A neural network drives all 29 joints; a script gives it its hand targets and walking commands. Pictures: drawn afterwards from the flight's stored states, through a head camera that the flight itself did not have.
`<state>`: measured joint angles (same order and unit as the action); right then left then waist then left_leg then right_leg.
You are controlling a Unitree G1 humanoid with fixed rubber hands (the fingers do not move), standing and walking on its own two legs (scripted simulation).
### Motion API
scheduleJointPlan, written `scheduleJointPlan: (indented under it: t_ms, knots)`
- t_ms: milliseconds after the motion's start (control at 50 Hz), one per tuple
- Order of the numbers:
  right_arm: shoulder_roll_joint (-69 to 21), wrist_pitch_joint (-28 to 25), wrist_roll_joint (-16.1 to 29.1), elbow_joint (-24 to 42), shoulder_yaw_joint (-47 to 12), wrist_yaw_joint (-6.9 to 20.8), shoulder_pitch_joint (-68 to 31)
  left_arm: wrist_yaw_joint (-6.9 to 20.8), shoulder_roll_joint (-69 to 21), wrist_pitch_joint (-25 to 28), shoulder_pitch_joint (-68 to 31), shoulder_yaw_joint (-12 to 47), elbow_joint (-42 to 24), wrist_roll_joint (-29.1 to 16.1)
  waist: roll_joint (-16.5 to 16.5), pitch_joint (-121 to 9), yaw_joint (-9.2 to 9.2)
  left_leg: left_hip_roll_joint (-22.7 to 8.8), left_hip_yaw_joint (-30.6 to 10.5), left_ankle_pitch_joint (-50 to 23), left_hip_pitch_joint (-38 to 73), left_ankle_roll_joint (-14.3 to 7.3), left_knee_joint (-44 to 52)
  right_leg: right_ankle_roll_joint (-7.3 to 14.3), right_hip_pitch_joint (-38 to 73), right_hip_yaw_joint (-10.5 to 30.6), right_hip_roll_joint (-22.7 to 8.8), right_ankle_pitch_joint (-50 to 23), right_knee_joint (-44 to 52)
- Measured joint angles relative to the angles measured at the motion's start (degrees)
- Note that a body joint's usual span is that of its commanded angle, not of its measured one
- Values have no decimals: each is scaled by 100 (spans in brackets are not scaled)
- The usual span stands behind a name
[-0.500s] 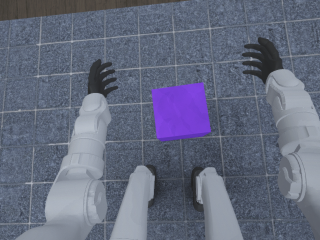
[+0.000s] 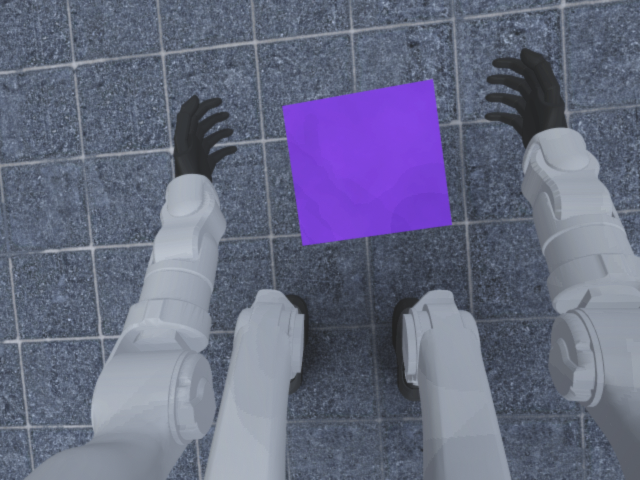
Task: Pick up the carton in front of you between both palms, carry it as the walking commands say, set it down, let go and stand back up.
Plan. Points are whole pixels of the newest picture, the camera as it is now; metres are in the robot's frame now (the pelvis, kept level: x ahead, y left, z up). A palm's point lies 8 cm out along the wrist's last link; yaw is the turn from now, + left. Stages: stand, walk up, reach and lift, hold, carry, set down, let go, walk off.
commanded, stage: reach and lift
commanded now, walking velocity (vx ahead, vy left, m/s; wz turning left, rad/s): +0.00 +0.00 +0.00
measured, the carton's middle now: (364, 175) +0.46 -0.03 -0.39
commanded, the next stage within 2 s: none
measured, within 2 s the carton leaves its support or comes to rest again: leaves its support in 1.26 s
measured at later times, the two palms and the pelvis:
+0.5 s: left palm (230, 175) +0.46 +0.18 -0.31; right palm (478, 152) +0.48 -0.21 -0.33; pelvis -0.04 +0.01 -0.14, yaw +0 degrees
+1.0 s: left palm (253, 171) +0.47 +0.14 -0.31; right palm (462, 151) +0.48 -0.18 -0.32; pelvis -0.04 +0.01 -0.14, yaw +1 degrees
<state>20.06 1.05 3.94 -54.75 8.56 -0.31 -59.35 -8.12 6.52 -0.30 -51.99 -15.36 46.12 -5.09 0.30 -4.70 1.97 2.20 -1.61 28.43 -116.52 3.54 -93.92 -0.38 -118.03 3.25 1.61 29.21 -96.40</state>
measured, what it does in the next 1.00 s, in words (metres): lowers itself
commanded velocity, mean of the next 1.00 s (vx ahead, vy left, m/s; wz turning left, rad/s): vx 0.00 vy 0.00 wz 0.00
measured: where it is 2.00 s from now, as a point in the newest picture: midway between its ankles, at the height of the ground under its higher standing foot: (349, 364)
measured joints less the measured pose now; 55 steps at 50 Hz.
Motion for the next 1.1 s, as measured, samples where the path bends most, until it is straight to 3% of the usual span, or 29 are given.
scheduleJointPlan:
  t_ms: [160, 420, 620, 840, 1020, 1100]
  knots:
    - [363, 135, 466, 26, -283, 2, -440, -229, 195, -216, -419, 381, -174, -407, 44, 622, -45, 104, 0, 107, -836, 18, -1308, -80, -797, 18, 7, 122, -1282]
    - [683, -57, 824, -1333, -695, -65, -1837, -238, 614, -115, -1936, 713, 1203, -757, 163, 1912, -2, 181, 40, -64, -1415, 66, -2405, -104, -1370, 34, -28, -29, -2396]
    - [552, -254, 874, -1063, -968, -260, -1628, -187, 844, 127, -2050, 1234, 1552, -1425, 387, 2157, -72, 243, 43, 140, -1441, 104, -2853, -45, -1375, 5, -144, 241, -2888]
    - [392, -255, 905, -1280, -1005, -251, -1570, -211, 580, 236, -1899, 979, 1724, -1085, 254, 1845, -88, 207, 12, 200, -1405, 113, -2794, -30, -1362, -25, -106, 251, -2801]
    - [148, -365, 925, -1521, -1183, -334, -1926, -242, 404, 310, -2268, 1221, 1850, -1094, 295, 1929, -110, 287, -16, 80, -1434, 120, -2675, -42, -1350, -32, -143, 169, -2677]
    - [73, -364, 918, -1798, -1267, -437, -2096, -515, 246, 371, -2421, 839, 2036, -895, 324, 1894, -120, 295, -45, 78, -1461, 121, -2662, -63, -1375, -38, -100, 140, -2634]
